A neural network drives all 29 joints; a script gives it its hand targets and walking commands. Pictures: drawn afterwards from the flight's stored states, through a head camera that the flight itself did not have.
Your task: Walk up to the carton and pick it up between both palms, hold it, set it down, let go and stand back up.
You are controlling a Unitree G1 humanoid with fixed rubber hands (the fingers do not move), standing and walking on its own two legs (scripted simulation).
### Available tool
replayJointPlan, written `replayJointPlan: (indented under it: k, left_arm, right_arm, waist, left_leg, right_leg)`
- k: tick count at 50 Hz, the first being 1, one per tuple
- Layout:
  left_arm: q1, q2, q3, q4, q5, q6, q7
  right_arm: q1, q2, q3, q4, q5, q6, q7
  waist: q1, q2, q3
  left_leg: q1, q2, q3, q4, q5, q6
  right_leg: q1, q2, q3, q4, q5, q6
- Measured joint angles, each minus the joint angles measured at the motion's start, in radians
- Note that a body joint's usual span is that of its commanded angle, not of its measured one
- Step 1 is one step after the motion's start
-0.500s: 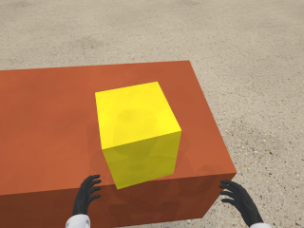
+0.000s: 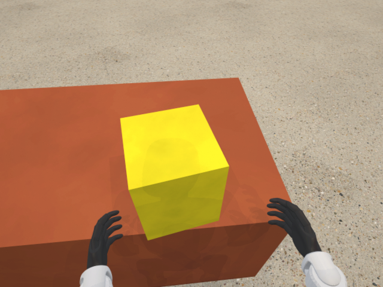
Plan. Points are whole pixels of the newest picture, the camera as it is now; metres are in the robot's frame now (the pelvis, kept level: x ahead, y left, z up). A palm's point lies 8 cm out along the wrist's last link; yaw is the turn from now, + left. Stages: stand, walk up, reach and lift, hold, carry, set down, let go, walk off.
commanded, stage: reach and lift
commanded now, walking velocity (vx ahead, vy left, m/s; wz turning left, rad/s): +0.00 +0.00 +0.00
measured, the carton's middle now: (172, 173) +0.41 +0.07 -0.02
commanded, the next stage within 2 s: none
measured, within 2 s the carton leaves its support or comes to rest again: neither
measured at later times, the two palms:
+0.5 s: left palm (101, 222) +0.26 +0.20 +0.02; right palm (290, 196) +0.30 -0.19 +0.05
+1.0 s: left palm (104, 177) +0.33 +0.20 +0.08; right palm (277, 153) +0.37 -0.16 +0.10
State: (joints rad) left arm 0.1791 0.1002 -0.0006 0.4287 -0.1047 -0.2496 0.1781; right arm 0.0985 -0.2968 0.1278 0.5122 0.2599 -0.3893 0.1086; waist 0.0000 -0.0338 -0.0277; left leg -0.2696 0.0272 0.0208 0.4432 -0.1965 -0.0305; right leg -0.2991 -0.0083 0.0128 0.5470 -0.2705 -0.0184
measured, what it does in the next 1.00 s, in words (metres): stands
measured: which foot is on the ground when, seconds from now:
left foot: down 0.00-1.00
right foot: down 0.00-1.00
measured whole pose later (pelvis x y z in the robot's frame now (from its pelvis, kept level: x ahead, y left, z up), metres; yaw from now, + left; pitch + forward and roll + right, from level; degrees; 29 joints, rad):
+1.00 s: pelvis -0.01 +0.00 +0.00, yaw +0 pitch +1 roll +1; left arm -0.32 0.14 0.07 0.27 -0.11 0.35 0.20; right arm -0.50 -0.30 0.14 0.51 0.32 0.12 -0.01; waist 0.00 -0.03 0.00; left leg -0.26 0.03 0.02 0.41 -0.16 -0.03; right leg -0.29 -0.01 0.01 0.50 -0.23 -0.01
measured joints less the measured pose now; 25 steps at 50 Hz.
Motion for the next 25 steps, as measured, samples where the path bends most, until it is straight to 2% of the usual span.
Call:
replayJointPlan:
  k: [7, 14, 18, 25]
  left_arm:
    - [-0.059, 0.0, 0.0, -0.034, -0.008, 0.049, 0.005]
    - [-0.064, 0.003, 0.0, -0.123, 0.017, 0.112, -0.011]
    - [-0.065, 0.014, 0.0, -0.186, 0.017, 0.163, -0.014]
    - [-0.111, 0.025, 0.0, -0.228, 0.014, 0.285, -0.014]
  right_arm:
    - [-0.083, 0.0, 0.006, -0.002, 0.005, 0.072, -0.004]
    - [-0.083, 0.0, 0.055, -0.041, 0.047, 0.079, -0.051]
    - [-0.096, 0.0, 0.05, -0.106, 0.057, 0.1, -0.067]
    - [-0.201, 0.0, 0.012, -0.13, 0.058, 0.212, -0.078]
  waist:
    - [0.0, 0.0, 0.0]
    - [0.0, 0.0, 0.0]
    - [0.0, 0.0, 0.0]
    - [0.0, -0.001, 0.0]
  left_leg:
    - [0.0, 0.0, 0.0, -0.001, -0.008, 0.0]
    - [0.001, 0.0, 0.0, -0.009, -0.009, -0.001]
    - [0.003, 0.0, 0.0, -0.012, -0.007, -0.002]
    - [0.006, 0.0, 0.0, -0.031, 0.015, -0.003]
  right_leg:
    - [0.0, 0.0, 0.0, -0.001, -0.009, 0.001]
    - [0.003, 0.0, 0.0, -0.013, -0.009, 0.004]
    - [0.006, 0.0, 0.0, -0.019, -0.005, 0.004]
    - [0.01, 0.0, 0.0, -0.039, 0.017, 0.005]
